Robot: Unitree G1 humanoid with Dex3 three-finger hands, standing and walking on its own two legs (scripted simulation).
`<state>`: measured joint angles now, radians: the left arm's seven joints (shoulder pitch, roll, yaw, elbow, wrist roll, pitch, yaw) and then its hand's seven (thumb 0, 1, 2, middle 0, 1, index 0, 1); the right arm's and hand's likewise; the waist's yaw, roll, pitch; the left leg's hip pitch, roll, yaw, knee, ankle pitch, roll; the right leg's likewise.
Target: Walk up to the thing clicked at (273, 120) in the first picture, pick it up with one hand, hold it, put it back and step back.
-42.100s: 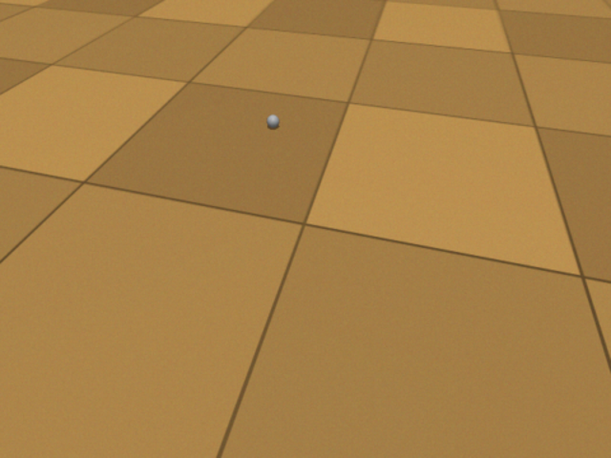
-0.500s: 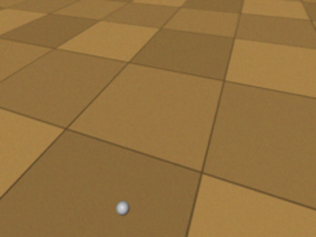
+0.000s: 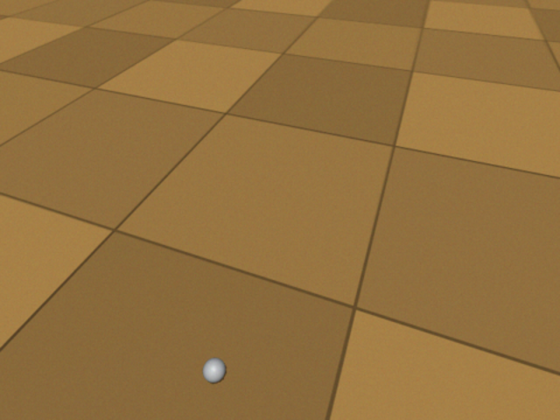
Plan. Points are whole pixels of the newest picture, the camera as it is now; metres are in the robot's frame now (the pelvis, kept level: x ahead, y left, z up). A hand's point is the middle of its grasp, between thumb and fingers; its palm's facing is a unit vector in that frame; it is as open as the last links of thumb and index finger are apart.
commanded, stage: stand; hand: left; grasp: from above
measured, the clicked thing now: (214, 370) +0.46 +0.28 -0.74
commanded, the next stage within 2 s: step back in 0.28 s
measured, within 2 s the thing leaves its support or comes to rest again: neither
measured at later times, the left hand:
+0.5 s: hand out of the picture +0.08 +0.29 -0.16, palm faces -0.02 -0.93 -0.38, open 7.4 cm
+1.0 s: hand out of the picture -0.01 +0.33 -0.18, palm faces -0.09 -0.92 -0.38, open 7.4 cm
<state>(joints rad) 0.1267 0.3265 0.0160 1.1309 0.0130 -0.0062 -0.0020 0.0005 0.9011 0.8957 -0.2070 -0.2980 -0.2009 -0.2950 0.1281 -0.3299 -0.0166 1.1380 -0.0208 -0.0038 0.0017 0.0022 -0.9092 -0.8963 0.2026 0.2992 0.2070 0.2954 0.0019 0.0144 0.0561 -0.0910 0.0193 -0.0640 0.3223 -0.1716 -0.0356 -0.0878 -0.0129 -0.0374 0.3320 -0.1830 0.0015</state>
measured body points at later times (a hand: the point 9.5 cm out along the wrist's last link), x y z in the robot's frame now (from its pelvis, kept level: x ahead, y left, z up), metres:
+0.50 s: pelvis -0.03 +0.03 -0.01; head +0.02 +0.03 +0.43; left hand +0.08 +0.34 -0.14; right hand +0.06 -0.30 -0.14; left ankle -0.04 +0.14 -0.71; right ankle +0.00 -0.12 -0.75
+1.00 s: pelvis -0.13 +0.07 -0.03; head -0.06 +0.07 +0.42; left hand -0.01 +0.38 -0.15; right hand -0.03 -0.24 -0.14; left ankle -0.05 +0.15 -0.75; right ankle -0.16 -0.06 -0.74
